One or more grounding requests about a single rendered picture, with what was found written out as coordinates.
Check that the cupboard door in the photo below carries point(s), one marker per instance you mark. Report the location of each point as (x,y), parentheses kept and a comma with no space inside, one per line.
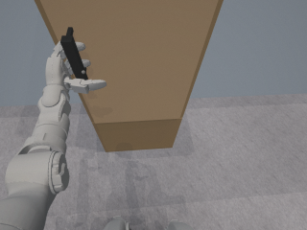
(147,52)

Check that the right robot shin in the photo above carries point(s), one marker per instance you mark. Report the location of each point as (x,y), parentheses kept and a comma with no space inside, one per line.
(173,221)

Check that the left robot hand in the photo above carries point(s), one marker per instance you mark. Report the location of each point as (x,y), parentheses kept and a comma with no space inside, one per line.
(57,72)

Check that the left robot thigh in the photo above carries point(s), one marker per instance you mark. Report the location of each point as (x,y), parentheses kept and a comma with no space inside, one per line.
(118,224)

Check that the robot left forearm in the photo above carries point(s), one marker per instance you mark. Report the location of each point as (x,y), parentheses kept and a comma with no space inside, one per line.
(52,126)

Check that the handle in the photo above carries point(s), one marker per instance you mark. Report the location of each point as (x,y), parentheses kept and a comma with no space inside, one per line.
(70,49)

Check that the robot left upper arm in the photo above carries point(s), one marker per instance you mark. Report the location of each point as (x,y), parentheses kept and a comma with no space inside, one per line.
(33,181)

